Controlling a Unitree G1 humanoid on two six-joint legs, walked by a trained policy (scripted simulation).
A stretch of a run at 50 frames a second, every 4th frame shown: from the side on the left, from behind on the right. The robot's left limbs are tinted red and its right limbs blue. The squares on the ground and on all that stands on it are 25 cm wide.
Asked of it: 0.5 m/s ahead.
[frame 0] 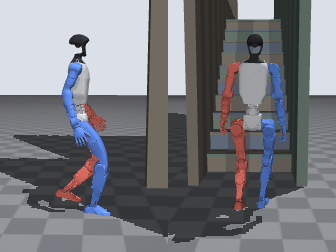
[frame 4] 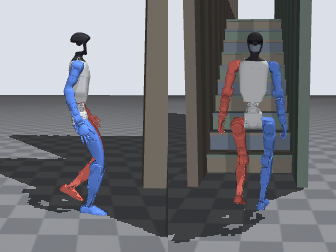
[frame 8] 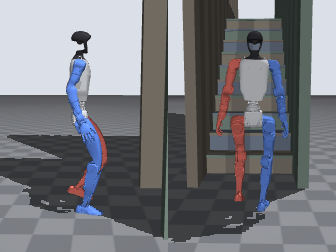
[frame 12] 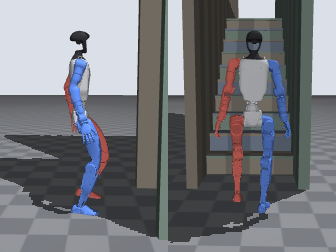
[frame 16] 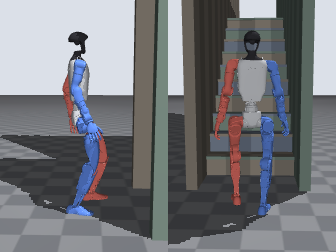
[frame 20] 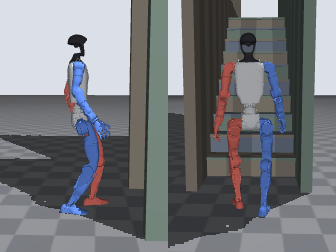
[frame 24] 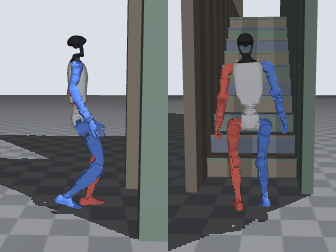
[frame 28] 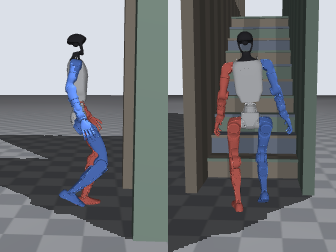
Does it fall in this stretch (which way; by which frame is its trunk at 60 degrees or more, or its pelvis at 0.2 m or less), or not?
no
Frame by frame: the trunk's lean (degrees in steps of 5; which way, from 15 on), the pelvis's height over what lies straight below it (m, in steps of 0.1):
0: 0, 0.7
4: 0, 0.8
8: 0, 0.8
12: 0, 0.8
16: 0, 0.8
20: 0, 0.8
24: 5, 0.7
28: 5, 0.8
